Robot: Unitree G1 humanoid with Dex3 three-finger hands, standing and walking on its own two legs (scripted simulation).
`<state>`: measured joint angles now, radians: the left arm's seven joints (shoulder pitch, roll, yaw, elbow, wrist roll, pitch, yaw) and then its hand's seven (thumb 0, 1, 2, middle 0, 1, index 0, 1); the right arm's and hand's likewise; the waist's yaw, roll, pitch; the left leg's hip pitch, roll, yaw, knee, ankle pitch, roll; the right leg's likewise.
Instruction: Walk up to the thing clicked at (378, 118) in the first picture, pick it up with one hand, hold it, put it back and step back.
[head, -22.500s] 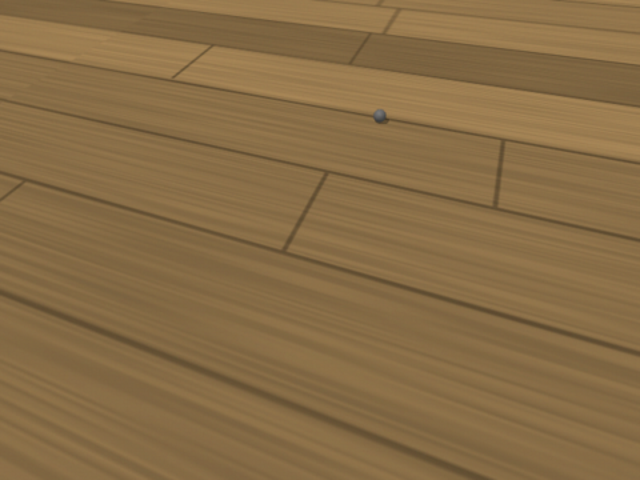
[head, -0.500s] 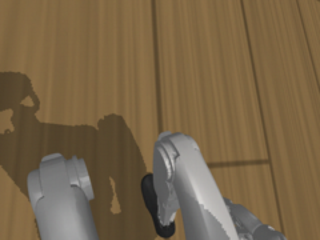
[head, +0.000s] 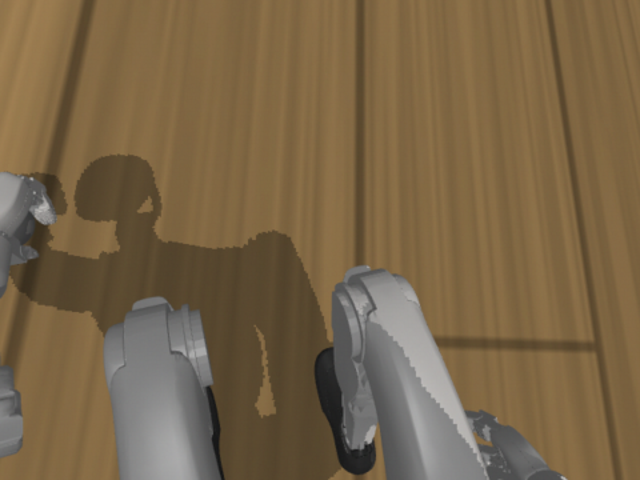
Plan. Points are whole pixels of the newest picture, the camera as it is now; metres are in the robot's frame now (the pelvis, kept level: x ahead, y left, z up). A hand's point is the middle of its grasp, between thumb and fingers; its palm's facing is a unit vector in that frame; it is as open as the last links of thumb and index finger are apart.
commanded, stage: lift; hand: left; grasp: from above
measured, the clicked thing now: (0, 223) +0.44 +0.36 -0.17
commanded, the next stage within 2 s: hold in 1.66 s
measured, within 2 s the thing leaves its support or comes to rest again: neither
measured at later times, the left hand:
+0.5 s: hand out of the picture +0.37 +0.34 -0.04, palm faces -0.46 -0.13 -0.88, open 6.4 cm
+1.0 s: hand out of the picture +0.31 +0.31 +0.17, palm faces -0.43 -0.16 -0.89, open 6.6 cm
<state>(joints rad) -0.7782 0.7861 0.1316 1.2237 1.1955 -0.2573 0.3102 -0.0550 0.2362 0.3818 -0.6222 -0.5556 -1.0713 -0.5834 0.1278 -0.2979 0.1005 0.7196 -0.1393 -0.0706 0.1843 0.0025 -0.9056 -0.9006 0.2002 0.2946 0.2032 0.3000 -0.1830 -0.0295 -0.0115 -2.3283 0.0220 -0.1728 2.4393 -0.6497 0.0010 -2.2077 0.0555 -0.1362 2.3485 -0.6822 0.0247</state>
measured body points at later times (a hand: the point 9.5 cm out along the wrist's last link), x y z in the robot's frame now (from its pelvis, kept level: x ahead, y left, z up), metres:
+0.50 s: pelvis +0.00 +0.00 +0.08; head +0.19 +0.06 +0.48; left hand +0.39 +0.35 +0.01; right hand +0.12 -0.26 -0.04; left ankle +0.08 +0.13 -0.29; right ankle +0.10 -0.12 -0.29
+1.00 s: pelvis +0.01 +0.01 +0.26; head +0.13 +0.05 +0.69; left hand +0.33 +0.32 +0.22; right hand +0.17 -0.24 +0.14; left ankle +0.08 +0.13 -0.29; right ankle +0.10 -0.12 -0.29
